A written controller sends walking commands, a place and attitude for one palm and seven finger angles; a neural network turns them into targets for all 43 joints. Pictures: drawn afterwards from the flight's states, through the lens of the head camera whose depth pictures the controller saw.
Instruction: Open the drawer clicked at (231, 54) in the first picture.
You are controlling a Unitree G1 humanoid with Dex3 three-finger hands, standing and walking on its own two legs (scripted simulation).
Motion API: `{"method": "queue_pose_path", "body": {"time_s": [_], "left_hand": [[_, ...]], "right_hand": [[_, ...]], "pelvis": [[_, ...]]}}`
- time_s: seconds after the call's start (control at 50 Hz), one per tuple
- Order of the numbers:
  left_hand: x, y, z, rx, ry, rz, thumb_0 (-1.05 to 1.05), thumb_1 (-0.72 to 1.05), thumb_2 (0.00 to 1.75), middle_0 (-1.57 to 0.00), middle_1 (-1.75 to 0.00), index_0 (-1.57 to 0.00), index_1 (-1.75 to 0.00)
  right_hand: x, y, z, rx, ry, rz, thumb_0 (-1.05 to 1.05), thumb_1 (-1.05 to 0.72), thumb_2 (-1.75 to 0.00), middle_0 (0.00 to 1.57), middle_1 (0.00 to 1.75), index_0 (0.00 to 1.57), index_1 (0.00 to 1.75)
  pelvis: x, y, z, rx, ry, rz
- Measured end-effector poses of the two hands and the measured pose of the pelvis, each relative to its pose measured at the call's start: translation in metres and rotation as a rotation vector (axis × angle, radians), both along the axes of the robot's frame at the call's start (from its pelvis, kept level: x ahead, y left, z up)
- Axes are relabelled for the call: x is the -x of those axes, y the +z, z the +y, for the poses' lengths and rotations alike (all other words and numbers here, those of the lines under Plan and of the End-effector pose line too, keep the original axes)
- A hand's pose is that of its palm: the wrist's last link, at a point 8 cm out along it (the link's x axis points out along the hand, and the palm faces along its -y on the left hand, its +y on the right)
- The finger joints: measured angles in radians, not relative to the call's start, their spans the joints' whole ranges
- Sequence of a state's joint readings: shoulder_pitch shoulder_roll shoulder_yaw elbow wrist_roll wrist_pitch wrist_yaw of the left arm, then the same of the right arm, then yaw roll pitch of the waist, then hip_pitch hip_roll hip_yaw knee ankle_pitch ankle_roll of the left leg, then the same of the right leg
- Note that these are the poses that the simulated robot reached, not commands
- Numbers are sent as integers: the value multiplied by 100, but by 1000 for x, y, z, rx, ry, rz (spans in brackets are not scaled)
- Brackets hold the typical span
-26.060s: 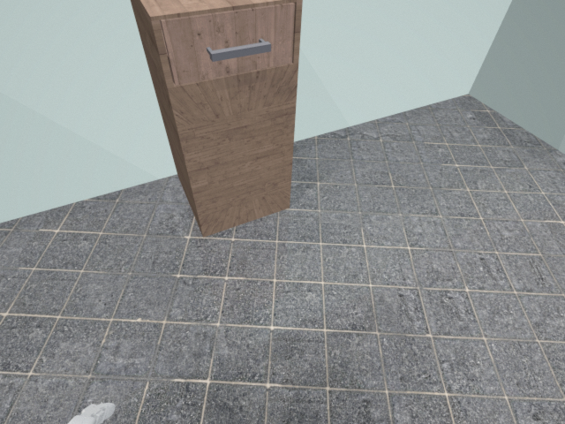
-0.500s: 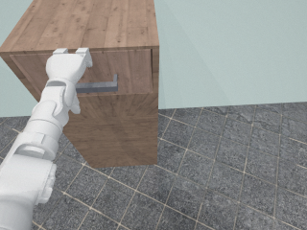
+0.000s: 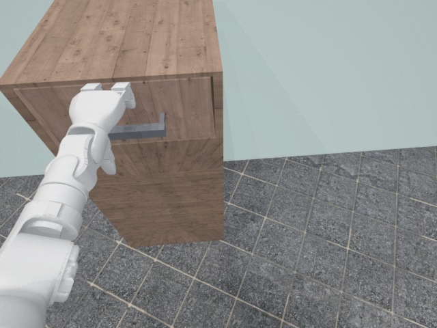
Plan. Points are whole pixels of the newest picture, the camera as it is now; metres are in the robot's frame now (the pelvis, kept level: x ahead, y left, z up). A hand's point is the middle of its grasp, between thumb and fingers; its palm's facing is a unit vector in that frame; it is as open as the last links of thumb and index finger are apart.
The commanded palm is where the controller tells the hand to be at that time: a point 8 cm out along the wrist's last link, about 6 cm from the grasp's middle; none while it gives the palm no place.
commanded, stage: re-aim the fingers above the handle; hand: left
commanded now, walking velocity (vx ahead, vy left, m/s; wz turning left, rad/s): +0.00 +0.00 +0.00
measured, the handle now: (124, 125) +0.52 +0.21 +0.06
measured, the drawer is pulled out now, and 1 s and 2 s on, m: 0.00 0.00 0.00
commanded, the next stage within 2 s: lower the fingers behind the handle in 1.70 s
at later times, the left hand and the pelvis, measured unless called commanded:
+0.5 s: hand (112, 127) +0.46 +0.21 +0.11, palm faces -0.01 -0.02 -1.00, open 13.8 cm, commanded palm +0.44 +0.21 +0.17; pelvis +0.01 +0.00 +0.00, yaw +0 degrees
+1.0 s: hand (99, 143) +0.42 +0.22 +0.11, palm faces -0.01 -0.02 -1.00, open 13.8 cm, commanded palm +0.40 +0.22 +0.18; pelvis +0.01 -0.01 +0.01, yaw +0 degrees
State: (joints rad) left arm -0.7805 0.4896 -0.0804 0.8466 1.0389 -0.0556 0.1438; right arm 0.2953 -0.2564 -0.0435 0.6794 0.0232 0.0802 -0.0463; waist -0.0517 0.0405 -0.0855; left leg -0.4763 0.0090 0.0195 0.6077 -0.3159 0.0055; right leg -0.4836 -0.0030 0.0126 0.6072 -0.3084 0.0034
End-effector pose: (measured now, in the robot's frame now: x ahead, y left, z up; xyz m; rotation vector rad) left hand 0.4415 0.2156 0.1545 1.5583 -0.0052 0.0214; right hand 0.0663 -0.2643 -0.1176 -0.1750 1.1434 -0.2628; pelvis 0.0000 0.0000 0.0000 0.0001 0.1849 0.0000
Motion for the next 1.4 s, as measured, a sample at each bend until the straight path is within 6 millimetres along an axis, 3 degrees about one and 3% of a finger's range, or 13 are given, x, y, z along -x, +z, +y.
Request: {"method": "queue_pose_path", "body": {"time_s": [0.26, 0.6, 0.7, 0.82, 0.94, 1.12, 1.24, 1.4], "left_hand": [[-7, 14, -6, 2, 84, 15, 0, -49, 30, -34, -121, -35, -123], [3, 6, -4, -2, 45, 17, 0, -49, 30, -32, -120, -32, -121], [1, 13, -5, -1, 56, -2, 0, -49, 30, -32, -120, -32, -121], [17, 13, -9, 22, 55, 7, 0, -49, 30, -32, -120, -32, -120], [34, 2, 3, 15, 71, 49, 0, -49, 30, -32, -120, -32, -120], [43, 24, -3, -5, 21, -33, 0, -49, 30, -32, -120, -32, -121], [33, 22, -13, 4, 46, 7, 0, -49, 30, -32, -120, -32, -121], [27, 10, -21, -5, 6, 37, 0, -49, 30, -32, -120, -32, -120]], "right_hand": [[-5, -3, 0, -27, -16, 4, 1, -91, -90, 20, 30, 20, 30], [-29, 2, -4, -16, 19, -37, 1, -91, -90, 20, 30, 20, 30], [-31, 2, -5, -20, 17, -42, 1, -91, -90, 20, 30, 20, 30], [-39, 3, -2, -43, 10, -70, 1, -91, -90, 20, 30, 20, 30], [-55, 8, 1, -36, 35, -111, 1, -91, -90, 20, 30, 20, 30], [-73, 12, 6, -30, 91, -155, 1, -91, -90, 20, 30, 20, 30], [-68, 11, 11, -48, 86, -158, 1, -91, -90, 20, 30, 20, 30], [-41, 4, 8, -43, 53, -105, 1, -90, -90, 20, 30, 20, 30]], "pelvis": [[-8, 3, 0, -1, -2, -13], [-10, 3, -6, -4, 4, -22], [-11, 3, -6, -3, 3, -17], [-16, 5, -5, -6, -12, -39], [-14, 6, -6, -7, -5, -63], [-7, 6, -6, -4, 24, -73], [-2, 6, -5, -9, 14, -73], [1, 5, -7, -11, 4, -63]]}}
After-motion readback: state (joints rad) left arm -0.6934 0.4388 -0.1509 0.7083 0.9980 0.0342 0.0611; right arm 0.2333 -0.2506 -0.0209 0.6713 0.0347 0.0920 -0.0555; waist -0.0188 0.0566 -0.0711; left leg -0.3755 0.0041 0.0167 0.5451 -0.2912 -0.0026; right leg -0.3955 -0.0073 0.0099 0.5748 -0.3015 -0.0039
